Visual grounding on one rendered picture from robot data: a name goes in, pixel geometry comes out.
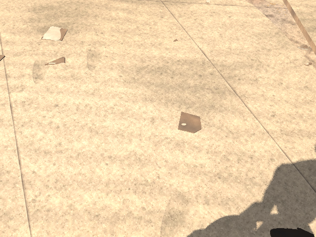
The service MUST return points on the right robot hand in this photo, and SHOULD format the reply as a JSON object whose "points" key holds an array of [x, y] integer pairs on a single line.
{"points": [[289, 232]]}

